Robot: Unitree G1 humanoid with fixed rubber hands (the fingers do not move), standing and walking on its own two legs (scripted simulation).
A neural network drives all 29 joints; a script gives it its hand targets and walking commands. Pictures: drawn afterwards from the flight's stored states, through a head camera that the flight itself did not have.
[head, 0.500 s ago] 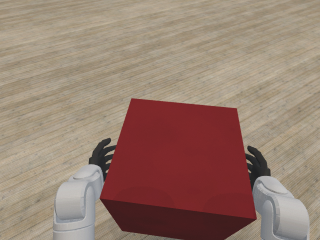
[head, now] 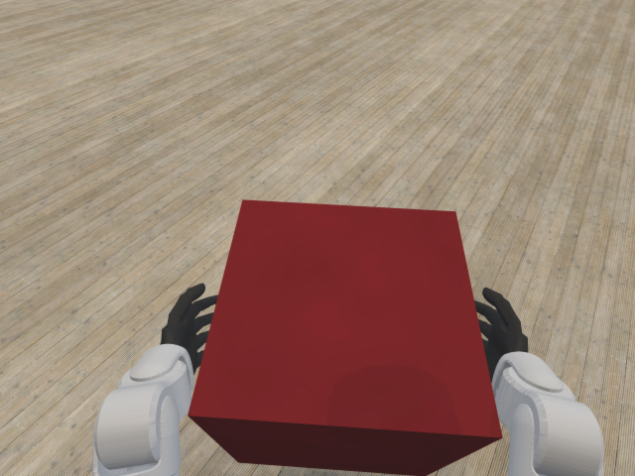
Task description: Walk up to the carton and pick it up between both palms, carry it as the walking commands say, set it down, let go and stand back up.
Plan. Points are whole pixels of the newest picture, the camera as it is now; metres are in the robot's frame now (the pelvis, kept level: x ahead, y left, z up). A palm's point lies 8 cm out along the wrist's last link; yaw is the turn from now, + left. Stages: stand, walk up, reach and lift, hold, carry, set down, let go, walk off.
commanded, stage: carry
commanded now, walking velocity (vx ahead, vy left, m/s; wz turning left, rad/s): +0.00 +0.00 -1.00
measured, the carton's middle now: (339, 346) +0.29 +0.02 +0.01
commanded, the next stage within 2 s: none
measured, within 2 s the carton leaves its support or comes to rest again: neither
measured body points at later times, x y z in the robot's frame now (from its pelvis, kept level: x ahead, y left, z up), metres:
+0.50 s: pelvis -0.04 -0.08 -0.01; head +0.04 -0.13 +0.42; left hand +0.28 -0.05 +0.01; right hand +0.11 -0.37 +0.01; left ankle +0.02 +0.06 -0.68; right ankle -0.01 -0.17 -0.73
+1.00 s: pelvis -0.08 -0.10 -0.01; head -0.08 -0.05 +0.44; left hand +0.23 -0.17 +0.06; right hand -0.05 -0.40 +0.09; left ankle -0.02 +0.02 -0.73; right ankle -0.17 -0.23 -0.69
